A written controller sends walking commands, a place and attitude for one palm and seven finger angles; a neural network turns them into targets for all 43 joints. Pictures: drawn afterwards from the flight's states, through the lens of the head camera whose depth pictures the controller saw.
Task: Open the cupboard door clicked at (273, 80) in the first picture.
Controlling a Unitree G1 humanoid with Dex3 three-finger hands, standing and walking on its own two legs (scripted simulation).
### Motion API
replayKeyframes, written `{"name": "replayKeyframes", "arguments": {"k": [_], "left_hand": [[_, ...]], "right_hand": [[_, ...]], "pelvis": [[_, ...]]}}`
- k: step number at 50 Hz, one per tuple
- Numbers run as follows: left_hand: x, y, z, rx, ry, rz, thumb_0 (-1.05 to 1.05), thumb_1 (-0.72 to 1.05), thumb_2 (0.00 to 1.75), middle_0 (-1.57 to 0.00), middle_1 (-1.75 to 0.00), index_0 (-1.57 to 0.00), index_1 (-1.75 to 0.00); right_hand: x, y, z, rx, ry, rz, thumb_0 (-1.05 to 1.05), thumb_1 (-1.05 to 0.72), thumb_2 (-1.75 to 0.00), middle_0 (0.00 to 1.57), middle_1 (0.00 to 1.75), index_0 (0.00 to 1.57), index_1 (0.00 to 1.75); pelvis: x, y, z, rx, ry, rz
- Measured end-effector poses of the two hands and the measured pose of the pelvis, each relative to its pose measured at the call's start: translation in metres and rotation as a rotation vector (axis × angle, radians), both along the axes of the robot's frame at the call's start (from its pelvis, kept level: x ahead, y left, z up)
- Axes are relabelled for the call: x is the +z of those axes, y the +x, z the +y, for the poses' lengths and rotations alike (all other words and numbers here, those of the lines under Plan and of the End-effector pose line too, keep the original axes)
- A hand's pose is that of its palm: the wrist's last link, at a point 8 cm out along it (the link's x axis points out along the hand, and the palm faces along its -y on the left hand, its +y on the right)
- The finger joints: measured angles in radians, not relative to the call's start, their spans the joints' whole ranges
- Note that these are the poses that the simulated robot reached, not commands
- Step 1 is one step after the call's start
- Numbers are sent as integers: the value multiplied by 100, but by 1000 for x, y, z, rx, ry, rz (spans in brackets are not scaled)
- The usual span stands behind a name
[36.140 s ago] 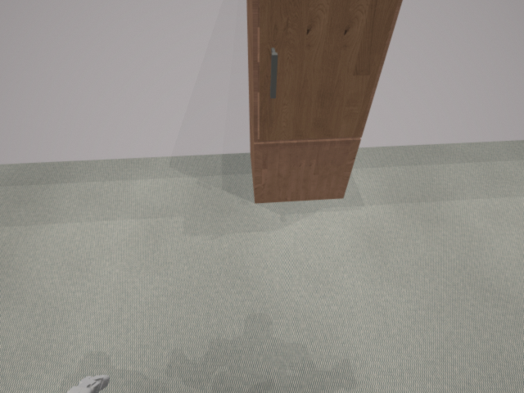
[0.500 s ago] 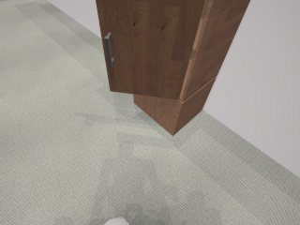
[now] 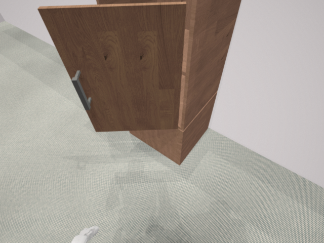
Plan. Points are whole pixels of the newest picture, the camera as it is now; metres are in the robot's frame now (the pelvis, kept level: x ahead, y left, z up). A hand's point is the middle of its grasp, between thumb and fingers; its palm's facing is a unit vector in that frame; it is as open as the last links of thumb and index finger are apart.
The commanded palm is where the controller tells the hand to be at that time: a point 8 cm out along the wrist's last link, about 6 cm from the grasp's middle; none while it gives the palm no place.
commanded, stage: take the last steps up to it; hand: left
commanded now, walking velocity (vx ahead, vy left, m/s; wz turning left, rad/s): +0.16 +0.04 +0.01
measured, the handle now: (83, 91) +0.64 +0.32 -0.03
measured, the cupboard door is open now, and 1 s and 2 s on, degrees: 39 39 39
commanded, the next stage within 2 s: come to a stop and stand still in 0.06 s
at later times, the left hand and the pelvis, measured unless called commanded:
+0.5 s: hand out of the picture +0.09 +0.23 -0.18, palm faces +0.03 -0.98 -0.18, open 7.4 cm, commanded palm none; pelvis +0.08 +0.05 +0.01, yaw -2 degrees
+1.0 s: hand out of the picture +0.08 +0.18 -0.17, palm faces +0.02 -0.99 -0.16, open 7.3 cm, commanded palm none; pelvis +0.06 +0.01 +0.01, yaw -1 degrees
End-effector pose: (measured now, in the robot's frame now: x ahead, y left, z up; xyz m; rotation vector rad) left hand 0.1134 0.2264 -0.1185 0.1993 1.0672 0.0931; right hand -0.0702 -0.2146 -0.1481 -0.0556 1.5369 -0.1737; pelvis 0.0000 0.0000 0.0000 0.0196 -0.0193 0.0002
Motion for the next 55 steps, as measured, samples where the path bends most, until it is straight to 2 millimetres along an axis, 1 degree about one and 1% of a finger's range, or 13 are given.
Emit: {"name": "replayKeyframes", "arguments": {"k": [4, 9, 14, 18, 22, 27, 34, 37, 41, 45, 48, 51, 55], "left_hand": [[0, -9, -4, 62, -15, 61, 0, 92, 90, -20, -30, -20, -30], [-3, -27, 16, 110, -3, 164, -1, 95, 90, -20, -30, -20, -30], [-20, -44, 30, 140, -36, 294, 0, 94, 90, -20, -30, -20, -30], [-34, -44, 39, 159, -51, 356, 0, 93, 90, -20, -30, -20, -30], [-34, -35, 44, 141, -53, 380, 1, 92, 90, -20, -30, -20, -30], [-26, -19, 54, 105, -14, 349, 1, 91, 90, -20, -30, -20, -30], [-13, -3, 50, 66, 43, 232, 1, 91, 90, -19, -30, -20, -30], [-12, -11, 39, 63, 69, 196, 1, 91, 90, -19, -30, -20, -30], [-2, -29, 17, 65, 42, 223, 1, 91, 90, -19, -30, -20, -30], [-5, -37, 1, 64, -7, 244, 1, 91, 90, -20, -30, -20, -30], [-13, -40, -1, 77, -29, 266, 1, 92, 90, -20, -30, -20, -30], [-23, -42, 4, 97, -45, 292, 1, 92, 90, -20, -30, -20, -30], [-25, -40, 7, 108, -45, 313, 1, 92, 90, -20, -30, -20, -30]], "right_hand": [[10, 47, -7, 19, -18, -37, 1, -91, -89, 19, 30, 20, 30], [21, 126, -5, 62, -41, -162, 1, -91, -89, 19, 30, 20, 30], [25, 198, 6, 110, -93, -282, 1, -93, -89, 19, 30, 20, 30], [26, 236, 23, 141, -118, -323, 1, -92, -89, 19, 30, 20, 30], [29, 254, 36, 154, -121, -343, 1, -92, -89, 19, 30, 20, 30], [29, 244, 31, 125, -124, -347, 0, -91, -89, 20, 30, 21, 30], [18, 187, -9, 68, -130, -283, 0, -91, -89, 20, 30, 21, 30], [9, 161, -29, 36, -118, -236, 1, -91, -89, 20, 30, 21, 30], [16, 133, -40, 25, -102, -179, 1, -91, -89, 19, 30, 20, 30], [23, 114, -40, 16, -97, -140, 1, -91, -89, 19, 30, 20, 30], [23, 107, -33, 27, -103, -110, 1, -91, -89, 19, 30, 20, 30], [20, 106, -23, 46, -110, -87, 1, -91, -89, 19, 30, 20, 30], [20, 114, -7, 62, -92, -87, 1, -91, -89, 19, 30, 20, 30]], "pelvis": [[10, 22, 0, 6, -10, 1], [16, 50, 6, 5, -16, 10], [9, 79, 28, -14, -48, 0], [3, 95, 41, -15, -37, -3], [5, 93, 46, -28, -28, 9], [7, 77, 43, -45, -45, 25], [4, 53, 22, -51, -47, 20], [-1, 46, 8, -49, -13, 19], [10, 47, 2, -39, -10, 10], [15, 52, 0, -38, -4, 15], [12, 57, 3, -32, -15, 23], [7, 61, 7, -18, -23, 25], [8, 66, 8, -25, -15, 20]]}}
